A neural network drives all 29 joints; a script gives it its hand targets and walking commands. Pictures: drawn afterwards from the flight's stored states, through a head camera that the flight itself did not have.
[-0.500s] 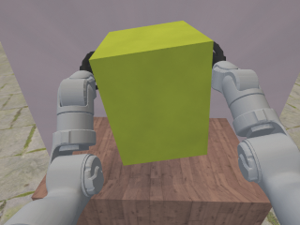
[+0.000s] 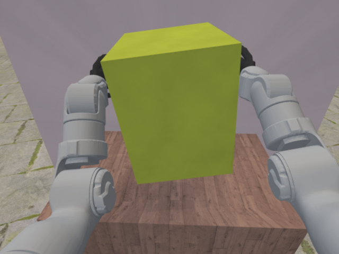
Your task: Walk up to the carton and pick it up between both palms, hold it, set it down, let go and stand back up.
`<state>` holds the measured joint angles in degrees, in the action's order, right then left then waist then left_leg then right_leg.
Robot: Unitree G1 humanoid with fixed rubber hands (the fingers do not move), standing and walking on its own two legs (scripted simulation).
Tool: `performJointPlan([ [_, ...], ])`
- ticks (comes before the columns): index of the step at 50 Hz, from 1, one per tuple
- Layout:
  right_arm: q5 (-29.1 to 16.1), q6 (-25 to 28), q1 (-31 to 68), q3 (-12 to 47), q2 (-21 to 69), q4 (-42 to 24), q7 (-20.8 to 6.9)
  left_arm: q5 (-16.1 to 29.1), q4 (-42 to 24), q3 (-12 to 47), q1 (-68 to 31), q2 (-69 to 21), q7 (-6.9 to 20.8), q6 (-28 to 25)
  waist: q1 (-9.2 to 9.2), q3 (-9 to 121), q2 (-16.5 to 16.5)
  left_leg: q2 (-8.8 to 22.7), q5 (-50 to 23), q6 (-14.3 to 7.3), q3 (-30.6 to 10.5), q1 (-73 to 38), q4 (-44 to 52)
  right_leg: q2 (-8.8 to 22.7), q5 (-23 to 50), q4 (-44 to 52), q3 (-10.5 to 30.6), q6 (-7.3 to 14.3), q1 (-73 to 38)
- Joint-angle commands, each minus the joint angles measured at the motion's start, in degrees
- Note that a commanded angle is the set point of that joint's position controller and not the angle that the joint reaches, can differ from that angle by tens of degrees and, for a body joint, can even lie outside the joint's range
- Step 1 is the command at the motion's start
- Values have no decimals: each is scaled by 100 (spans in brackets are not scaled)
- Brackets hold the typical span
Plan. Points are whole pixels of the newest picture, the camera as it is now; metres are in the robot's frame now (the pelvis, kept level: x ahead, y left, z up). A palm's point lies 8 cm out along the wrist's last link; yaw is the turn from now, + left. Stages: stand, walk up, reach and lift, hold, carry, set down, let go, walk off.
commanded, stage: hold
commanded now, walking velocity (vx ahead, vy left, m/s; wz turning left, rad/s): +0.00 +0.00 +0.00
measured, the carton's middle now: (174, 98) +0.40 -0.01 +0.26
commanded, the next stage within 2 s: none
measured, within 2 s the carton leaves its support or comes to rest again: neither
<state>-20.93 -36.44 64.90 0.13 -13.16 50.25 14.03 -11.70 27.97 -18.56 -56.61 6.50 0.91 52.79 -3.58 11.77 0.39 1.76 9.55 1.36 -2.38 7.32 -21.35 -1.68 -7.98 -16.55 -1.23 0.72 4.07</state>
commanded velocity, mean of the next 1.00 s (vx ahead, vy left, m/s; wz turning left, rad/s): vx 0.00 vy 0.00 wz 0.00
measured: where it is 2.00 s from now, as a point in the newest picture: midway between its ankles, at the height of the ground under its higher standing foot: outside the picture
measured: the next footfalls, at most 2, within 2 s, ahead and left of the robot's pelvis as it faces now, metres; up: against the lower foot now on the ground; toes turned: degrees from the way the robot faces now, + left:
none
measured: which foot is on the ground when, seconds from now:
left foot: down 0.00-1.00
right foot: down 0.00-1.00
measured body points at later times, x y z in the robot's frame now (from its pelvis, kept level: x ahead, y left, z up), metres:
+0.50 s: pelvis +0.01 +0.00 +0.00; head -0.10 +0.01 +0.44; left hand +0.38 +0.16 +0.31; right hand +0.38 -0.16 +0.32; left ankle +0.03 +0.13 -0.75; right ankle +0.02 -0.11 -0.75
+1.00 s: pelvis +0.01 +0.00 +0.00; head -0.11 +0.01 +0.44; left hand +0.37 +0.16 +0.31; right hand +0.38 -0.17 +0.32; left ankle +0.03 +0.13 -0.75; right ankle +0.02 -0.11 -0.75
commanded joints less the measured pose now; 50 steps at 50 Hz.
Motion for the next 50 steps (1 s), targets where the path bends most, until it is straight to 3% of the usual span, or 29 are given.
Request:
performJointPlan([
  [1, -1049, 143, 4877, 831, 3941, -1779, -927, 1302, -1247, 1832, -5112, -3203, 825, -854, -13, 1758, 146, -375, -669, 65, 126, 9, 294, -248, 702, 69, 204, -250, -799],
  [10, -1122, 142, 4873, 895, 3953, -1908, -914, 1345, -1321, 1892, -5107, -3235, 776, -853, -11, 1800, 151, -366, -824, 86, 75, -39, 260, -280, 871, 47, 219, -245, -797],
  [15, -1038, 81, 4782, 793, 3885, -1634, -913, 1160, -993, 1647, -4922, -3111, 830, -810, 19, 1365, 55, -376, -499, 8, 101, 73, 335, -240, 528, 153, 241, -246, -623],
  [23, -1178, 101, 4809, 929, 3907, -2026, -873, 1356, -1331, 1927, -4947, -3266, 799, -809, -75, 1847, 144, -365, -1032, 118, 44, -174, 198, -287, 1106, 77, 246, -249, -811],
  [30, -1219, 43, 4743, 933, 3856, -2016, -863, 1306, -1456, 1957, -4992, -3281, 794, -776, -65, 1685, 219, -374, -1007, 152, 43, -140, 208, -284, 1048, 79, 263, -260, -780],
  [35, -1309, 31, 4671, 1077, 3970, -2279, -846, 1317, -1710, 1985, -4886, -3266, 770, -770, -31, 1908, 174, -409, -1305, 142, 48, -286, 124, -291, 1403, 38, 271, -312, -874],
  [43, -1176, -23, 4657, 912, 3816, -2047, -872, 1193, -1442, 1903, -4855, -3196, 863, -695, -97, 1543, 159, -376, -843, 124, 58, -89, 257, -297, 946, 82, 246, -263, -804],
  [44, -1219, -2, 4755, 968, 3878, -2173, -873, 1213, -1448, 1911, -4814, -3215, 854, -701, -17, 1651, 158, -378, -906, 103, 54, -96, 233, -293, 987, 82, 272, -269, -816],
  [50, -1152, 3, 4843, 922, 3912, -1993, -903, 1198, -1241, 1808, -4935, -3190, 834, -738, 32, 1582, 83, -369, -700, 59, 74, -41, 286, -289, 755, 115, 258, -254, -687],
])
